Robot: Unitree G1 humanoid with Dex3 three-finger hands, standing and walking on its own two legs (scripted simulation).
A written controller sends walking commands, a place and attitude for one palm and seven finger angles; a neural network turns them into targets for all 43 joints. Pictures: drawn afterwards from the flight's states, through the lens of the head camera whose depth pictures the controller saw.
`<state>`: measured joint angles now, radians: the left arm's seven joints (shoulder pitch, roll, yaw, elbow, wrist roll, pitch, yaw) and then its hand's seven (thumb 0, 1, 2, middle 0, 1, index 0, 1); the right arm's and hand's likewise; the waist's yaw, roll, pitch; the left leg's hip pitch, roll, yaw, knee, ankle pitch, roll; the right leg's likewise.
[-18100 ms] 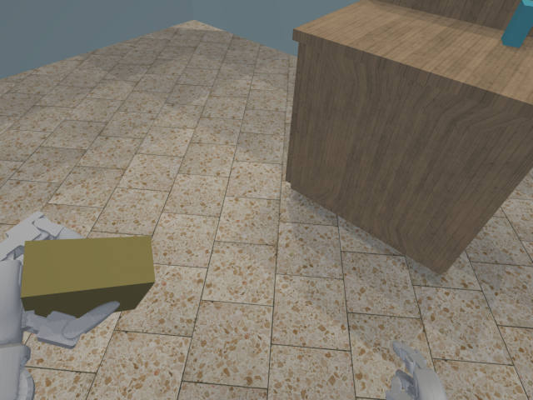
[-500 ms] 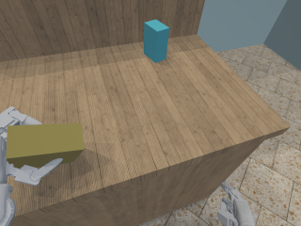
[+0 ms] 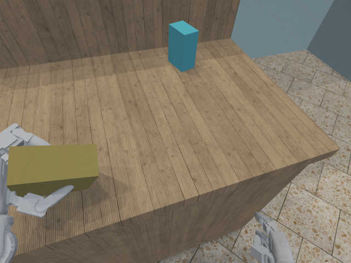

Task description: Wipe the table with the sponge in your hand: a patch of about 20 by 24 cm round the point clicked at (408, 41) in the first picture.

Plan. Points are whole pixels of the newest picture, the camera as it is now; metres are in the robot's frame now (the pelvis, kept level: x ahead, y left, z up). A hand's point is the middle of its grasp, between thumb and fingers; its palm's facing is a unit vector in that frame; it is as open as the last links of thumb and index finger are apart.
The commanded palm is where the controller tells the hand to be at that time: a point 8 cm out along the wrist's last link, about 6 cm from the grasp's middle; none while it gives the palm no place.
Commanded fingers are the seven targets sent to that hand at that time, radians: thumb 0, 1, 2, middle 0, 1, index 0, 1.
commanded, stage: shuffle to correct the standing spot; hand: left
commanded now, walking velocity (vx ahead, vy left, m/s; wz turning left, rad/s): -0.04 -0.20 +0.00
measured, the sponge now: (67, 171) +0.23 +0.22 +0.14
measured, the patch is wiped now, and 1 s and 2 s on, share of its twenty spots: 0.00 0.00 0.00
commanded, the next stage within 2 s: come to a stop and stand still in 0.64 s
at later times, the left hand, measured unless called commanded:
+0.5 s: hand (69, 168) +0.22 +0.20 +0.17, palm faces +0.43 -0.82 -0.38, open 9.8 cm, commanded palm +0.16 +0.23 +0.17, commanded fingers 0.00 0.10 1.30 -1.20 -1.60 -1.20 -1.60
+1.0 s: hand (67, 157) +0.24 +0.21 +0.18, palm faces +0.38 -0.81 -0.45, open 9.8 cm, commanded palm +0.16 +0.23 +0.17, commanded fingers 0.00 0.10 1.30 -1.20 -1.60 -1.20 -1.60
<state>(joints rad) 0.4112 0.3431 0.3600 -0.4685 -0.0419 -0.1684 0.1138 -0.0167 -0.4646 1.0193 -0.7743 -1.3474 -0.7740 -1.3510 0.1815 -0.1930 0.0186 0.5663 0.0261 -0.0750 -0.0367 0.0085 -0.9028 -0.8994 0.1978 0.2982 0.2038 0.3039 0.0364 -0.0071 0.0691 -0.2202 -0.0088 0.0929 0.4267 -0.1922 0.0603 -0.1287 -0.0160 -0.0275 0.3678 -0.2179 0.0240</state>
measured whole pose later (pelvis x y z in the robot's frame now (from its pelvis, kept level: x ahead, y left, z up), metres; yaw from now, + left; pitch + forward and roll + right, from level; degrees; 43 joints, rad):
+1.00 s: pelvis +0.00 -0.05 +0.00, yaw +0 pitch +0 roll -1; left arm 0.29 0.47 0.41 -0.44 -0.05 -0.20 0.06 -0.01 -0.47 1.02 -0.77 -1.35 -0.76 -1.36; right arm 0.21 -0.20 -0.02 0.59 0.01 -0.09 -0.04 0.01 -0.90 -0.90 0.20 0.30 0.20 0.30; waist 0.05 -0.01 0.08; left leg -0.30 0.07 0.05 0.51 -0.22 -0.01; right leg -0.19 0.07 -0.06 0.43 -0.25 -0.05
